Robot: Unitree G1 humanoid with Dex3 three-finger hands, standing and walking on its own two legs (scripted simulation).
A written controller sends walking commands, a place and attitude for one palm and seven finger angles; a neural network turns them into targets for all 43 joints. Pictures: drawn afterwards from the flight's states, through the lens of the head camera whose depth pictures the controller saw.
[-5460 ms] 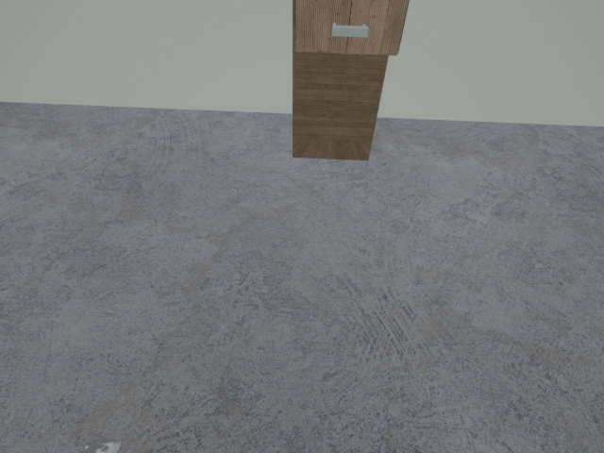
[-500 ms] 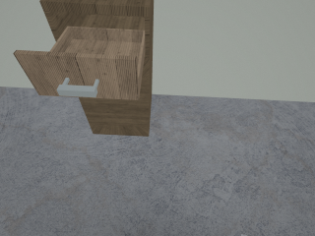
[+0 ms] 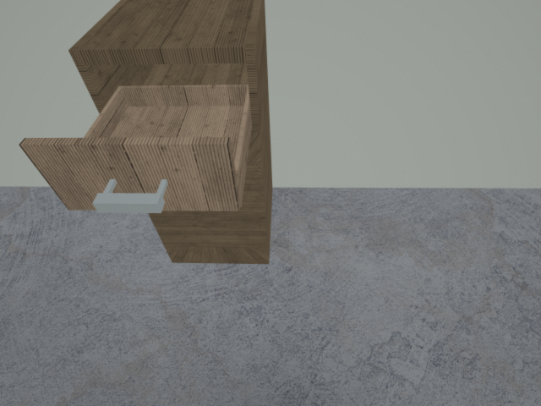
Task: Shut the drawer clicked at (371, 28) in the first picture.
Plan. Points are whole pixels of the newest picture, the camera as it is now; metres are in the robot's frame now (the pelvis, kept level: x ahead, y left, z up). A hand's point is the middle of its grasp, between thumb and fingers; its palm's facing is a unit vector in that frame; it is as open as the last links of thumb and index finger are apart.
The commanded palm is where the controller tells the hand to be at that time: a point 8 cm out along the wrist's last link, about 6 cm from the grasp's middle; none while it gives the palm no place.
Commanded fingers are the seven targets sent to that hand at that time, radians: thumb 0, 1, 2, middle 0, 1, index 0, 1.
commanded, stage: take the last steps up to it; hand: left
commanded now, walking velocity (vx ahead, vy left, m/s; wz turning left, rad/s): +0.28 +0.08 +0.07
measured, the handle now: (133, 193) +0.47 +0.28 +0.03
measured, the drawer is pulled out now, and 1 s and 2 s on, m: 0.29 0.29 0.29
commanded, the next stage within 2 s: come to a stop and stand still in 0.44 s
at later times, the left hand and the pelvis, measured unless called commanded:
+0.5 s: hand out of the picture +0.06 +0.24 -0.18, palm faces +0.11 -0.98 -0.16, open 7.3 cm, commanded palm none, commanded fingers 0.00 0.90 0.90 -0.20 -0.30 -0.20 -0.30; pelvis +0.14 +0.08 +0.00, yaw +0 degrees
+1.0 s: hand (150, 349) +0.25 +0.25 -0.16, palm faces -0.02 -0.97 -0.24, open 7.3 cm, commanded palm none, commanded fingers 0.00 0.90 0.90 -0.20 -0.30 -0.20 -0.30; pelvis +0.18 +0.07 +0.01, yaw -1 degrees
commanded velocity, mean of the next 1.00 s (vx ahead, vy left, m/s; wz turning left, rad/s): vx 0.04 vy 0.01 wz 0.00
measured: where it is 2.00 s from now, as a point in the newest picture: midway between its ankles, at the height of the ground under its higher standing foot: outside the picture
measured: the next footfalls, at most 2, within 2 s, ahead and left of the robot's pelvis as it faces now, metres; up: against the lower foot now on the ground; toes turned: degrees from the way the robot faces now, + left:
left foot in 0.42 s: +0.23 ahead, +0.18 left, +0.00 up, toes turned +4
right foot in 0.84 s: +0.23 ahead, -0.04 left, +0.00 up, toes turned -5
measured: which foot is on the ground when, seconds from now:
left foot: up 0.00-0.40, down 0.42-1.00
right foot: down 0.00-0.42, up 0.44-0.82, down 0.84-1.00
